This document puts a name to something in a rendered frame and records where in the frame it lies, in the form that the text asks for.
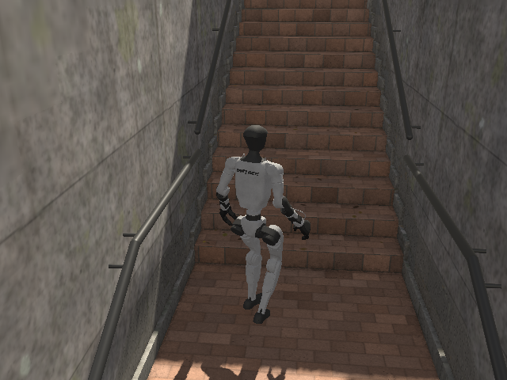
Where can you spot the right robot hand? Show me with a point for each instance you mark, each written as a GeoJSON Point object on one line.
{"type": "Point", "coordinates": [305, 229]}

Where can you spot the robot right upper arm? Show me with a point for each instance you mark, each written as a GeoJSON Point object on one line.
{"type": "Point", "coordinates": [276, 172]}

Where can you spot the humanoid robot head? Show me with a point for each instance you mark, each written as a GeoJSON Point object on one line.
{"type": "Point", "coordinates": [255, 136]}

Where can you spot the robot left upper arm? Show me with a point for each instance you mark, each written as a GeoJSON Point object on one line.
{"type": "Point", "coordinates": [226, 176]}

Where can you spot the right robot shin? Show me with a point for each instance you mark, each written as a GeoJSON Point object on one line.
{"type": "Point", "coordinates": [269, 285]}

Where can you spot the left robot hand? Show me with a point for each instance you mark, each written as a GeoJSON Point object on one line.
{"type": "Point", "coordinates": [224, 217]}

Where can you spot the robot right forearm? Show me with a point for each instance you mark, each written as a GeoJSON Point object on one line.
{"type": "Point", "coordinates": [290, 213]}

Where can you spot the robot left forearm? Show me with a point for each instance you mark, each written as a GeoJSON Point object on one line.
{"type": "Point", "coordinates": [223, 201]}

